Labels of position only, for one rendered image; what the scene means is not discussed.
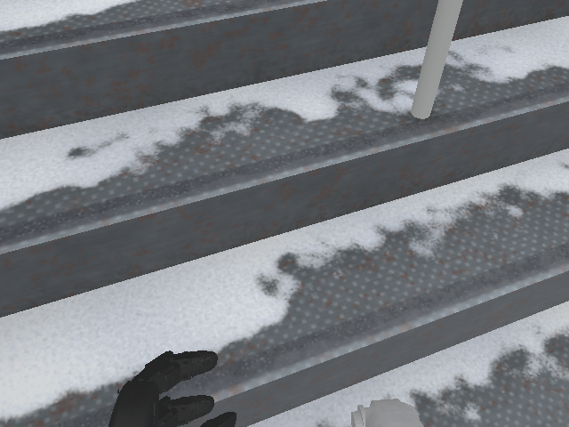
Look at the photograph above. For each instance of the robot left hand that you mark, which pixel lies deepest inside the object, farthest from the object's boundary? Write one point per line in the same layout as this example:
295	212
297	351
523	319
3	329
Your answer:
138	403

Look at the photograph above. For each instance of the right robot thigh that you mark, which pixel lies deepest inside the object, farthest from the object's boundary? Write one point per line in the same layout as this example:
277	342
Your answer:
385	413

